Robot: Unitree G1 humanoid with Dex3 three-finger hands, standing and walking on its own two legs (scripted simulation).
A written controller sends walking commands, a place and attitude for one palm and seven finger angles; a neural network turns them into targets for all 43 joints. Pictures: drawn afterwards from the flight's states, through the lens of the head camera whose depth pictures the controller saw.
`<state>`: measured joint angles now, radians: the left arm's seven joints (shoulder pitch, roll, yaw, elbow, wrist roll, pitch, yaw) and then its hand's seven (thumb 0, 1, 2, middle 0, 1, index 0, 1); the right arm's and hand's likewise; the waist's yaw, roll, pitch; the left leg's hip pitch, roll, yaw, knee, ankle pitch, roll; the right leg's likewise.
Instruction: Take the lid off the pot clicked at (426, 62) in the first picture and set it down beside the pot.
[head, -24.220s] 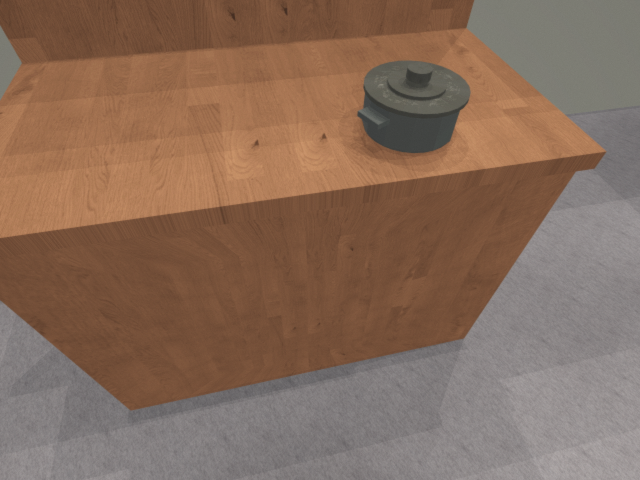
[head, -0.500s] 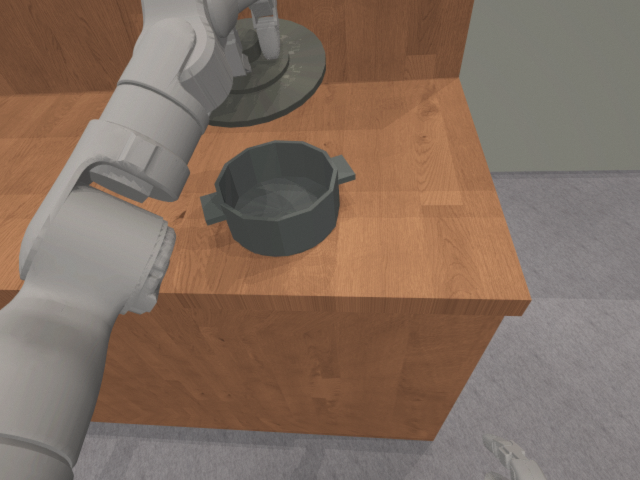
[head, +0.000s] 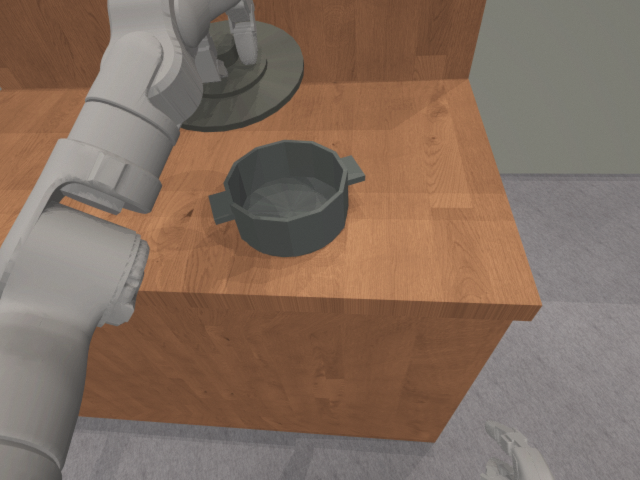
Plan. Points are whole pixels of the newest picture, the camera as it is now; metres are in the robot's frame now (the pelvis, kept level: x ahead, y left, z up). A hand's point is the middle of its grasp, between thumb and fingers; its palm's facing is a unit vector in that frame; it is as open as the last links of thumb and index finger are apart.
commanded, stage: move the lid sideways beside the pot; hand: left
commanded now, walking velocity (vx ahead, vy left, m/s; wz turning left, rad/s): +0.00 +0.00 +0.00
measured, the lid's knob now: (218, 50) +0.51 +0.11 +0.29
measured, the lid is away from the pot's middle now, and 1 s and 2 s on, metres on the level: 0.06 0.18 0.23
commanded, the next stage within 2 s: lower the lid onto the table in 1.62 s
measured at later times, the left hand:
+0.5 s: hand (161, 50) +0.47 +0.16 +0.31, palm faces -0.11 -0.04 -0.99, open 6.1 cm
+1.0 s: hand (99, 62) +0.47 +0.22 +0.30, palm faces -0.12 -0.05 -0.99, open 6.0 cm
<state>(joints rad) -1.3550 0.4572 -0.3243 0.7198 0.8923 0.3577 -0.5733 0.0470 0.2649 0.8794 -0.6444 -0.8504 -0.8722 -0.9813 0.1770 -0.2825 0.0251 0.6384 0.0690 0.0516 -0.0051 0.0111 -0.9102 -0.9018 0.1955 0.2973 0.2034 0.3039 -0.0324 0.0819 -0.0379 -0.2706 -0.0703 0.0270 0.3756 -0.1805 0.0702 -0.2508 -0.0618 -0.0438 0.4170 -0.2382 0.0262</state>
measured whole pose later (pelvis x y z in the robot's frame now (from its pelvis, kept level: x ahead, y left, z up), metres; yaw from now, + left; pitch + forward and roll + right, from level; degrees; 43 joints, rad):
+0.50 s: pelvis +0.00 +0.00 +0.00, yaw +0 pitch +5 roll +0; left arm -1.37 0.55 -0.27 0.80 0.92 0.32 -0.59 0.05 0.27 0.88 -0.64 -0.85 -0.88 -0.99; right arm 0.21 -0.29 0.03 0.65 0.08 0.08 -0.01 0.01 -0.91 -0.90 0.20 0.30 0.20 0.30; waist -0.05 0.08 -0.04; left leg -0.29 -0.07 0.03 0.39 -0.18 0.07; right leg -0.27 -0.06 -0.04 0.41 -0.23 0.03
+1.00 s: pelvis +0.00 +0.00 +0.00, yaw +0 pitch +5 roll +0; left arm -1.31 0.70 -0.22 0.77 0.94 0.28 -0.62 0.05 0.27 0.88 -0.64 -0.85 -0.88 -0.99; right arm 0.20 -0.30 0.03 0.63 0.09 0.12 -0.02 0.01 -0.91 -0.90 0.20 0.30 0.20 0.30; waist -0.05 0.07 -0.02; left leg -0.30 -0.06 0.01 0.41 -0.19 0.07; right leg -0.26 -0.05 -0.06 0.39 -0.22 0.02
